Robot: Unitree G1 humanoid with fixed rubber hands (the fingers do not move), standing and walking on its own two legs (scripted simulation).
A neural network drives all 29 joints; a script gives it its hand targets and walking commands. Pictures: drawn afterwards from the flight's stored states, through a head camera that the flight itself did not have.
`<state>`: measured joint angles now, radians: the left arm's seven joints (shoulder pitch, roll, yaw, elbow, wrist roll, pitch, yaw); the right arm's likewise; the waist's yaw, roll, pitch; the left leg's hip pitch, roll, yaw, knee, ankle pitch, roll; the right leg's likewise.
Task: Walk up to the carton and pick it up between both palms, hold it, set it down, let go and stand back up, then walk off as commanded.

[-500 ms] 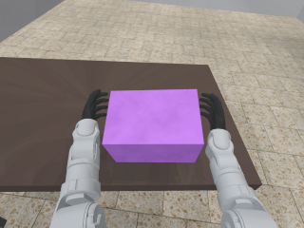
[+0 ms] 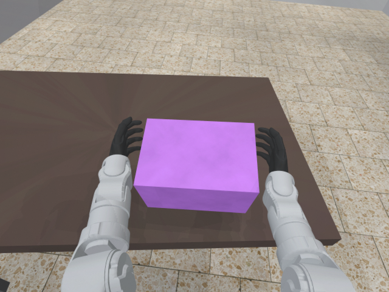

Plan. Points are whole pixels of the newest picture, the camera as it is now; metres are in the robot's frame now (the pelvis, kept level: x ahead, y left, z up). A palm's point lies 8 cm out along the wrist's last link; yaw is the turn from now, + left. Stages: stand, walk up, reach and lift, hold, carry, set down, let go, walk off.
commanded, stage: set down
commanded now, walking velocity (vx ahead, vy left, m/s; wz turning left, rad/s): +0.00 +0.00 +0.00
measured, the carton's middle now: (197, 167) +0.40 -0.03 +0.01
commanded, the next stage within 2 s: none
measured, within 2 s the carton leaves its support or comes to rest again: rests again in 1.76 s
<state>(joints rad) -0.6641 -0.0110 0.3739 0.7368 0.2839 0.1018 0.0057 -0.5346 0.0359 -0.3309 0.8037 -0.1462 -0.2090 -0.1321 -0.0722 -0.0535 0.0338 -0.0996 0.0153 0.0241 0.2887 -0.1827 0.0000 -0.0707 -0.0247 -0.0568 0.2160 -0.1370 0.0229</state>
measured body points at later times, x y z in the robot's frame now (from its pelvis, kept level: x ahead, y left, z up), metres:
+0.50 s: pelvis +0.00 +0.00 +0.00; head +0.04 +0.02 +0.45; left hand +0.44 +0.12 +0.06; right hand +0.36 -0.22 +0.05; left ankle -0.02 +0.11 -0.75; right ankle -0.01 -0.13 -0.75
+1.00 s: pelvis +0.00 +0.00 +0.00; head +0.05 +0.02 +0.44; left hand +0.44 +0.12 +0.05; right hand +0.37 -0.21 +0.04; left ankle -0.02 +0.11 -0.75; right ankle -0.01 -0.13 -0.75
